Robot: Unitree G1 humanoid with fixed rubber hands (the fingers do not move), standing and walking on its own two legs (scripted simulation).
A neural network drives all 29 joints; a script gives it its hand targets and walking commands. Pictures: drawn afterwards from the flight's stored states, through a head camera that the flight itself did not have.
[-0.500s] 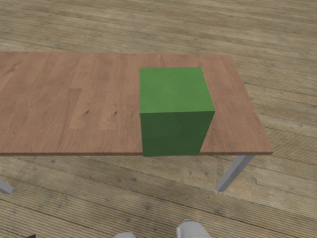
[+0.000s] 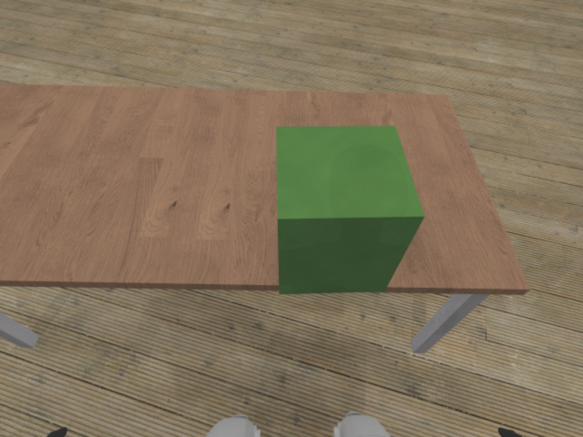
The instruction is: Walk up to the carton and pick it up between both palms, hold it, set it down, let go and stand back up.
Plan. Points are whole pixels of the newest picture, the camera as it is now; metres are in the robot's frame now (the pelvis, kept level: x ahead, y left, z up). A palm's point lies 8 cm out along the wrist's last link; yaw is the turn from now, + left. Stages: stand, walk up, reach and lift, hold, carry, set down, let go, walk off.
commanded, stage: walk up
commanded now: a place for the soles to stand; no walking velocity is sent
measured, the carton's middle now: (333, 214) +0.50 -0.08 -0.06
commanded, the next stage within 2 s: stand in 1.56 s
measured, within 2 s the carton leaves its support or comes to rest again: neither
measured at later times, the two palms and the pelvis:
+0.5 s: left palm (51, 424) +0.17 +0.32 -0.08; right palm (514, 415) +0.16 -0.32 -0.10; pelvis +0.09 +0.00 +0.01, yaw +1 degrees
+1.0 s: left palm (55, 430) +0.16 +0.32 -0.09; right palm (508, 402) +0.18 -0.31 -0.09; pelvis +0.08 +0.00 +0.01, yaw +1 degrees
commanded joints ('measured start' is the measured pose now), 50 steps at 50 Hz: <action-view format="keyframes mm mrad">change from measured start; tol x32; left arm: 1 -67 334 88 -80 44 3 8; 50 -104 202 -1 -18 13 27 1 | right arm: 1 181 -235 -120 -21 -34 -33 14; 50 -122 -176 -58 2 -7 -11 -46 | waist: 1 -115 -68 -213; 3 -247 351 -79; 19 79 -185 -299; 50 -16 -26 -137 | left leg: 1 211 47 59 -205 46 71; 4 323 338 -857 -790 -320 123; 11 312 305 -423 -466 828 206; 16 184 150 -122 -165 996 95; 20 -150 40 -25 229 -82 -14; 30 91 292 -295 -401 620 182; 50 117 108 -126 -430 143 32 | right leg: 1 -57 -213 297 -271 -410 -217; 4 -526 116 127 392 -217 -32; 15 59 83 -101 -203 53 -47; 18 517 -274 492 -325 606 -273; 24 198 -192 289 -198 799 -237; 29 94 55 27 13 -106 -19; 35 180 -168 310 -262 443 -180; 50 68 -44 204 -314 -44 -82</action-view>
